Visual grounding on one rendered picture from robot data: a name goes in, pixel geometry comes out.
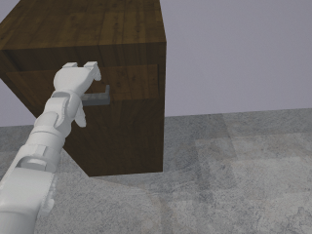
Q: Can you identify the cabinet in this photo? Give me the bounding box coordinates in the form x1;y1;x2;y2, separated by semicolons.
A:
0;0;167;177

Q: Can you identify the handle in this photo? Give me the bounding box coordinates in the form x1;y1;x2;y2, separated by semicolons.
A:
80;85;110;106

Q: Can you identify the left robot hand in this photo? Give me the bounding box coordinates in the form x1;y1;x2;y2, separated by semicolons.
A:
53;61;101;128

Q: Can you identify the drawer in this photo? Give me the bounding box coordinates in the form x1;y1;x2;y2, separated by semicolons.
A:
6;64;158;105

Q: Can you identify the robot left upper arm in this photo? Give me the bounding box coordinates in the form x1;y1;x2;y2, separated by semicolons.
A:
0;167;59;234

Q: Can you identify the left robot forearm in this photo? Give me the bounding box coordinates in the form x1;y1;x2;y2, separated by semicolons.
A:
0;89;81;195

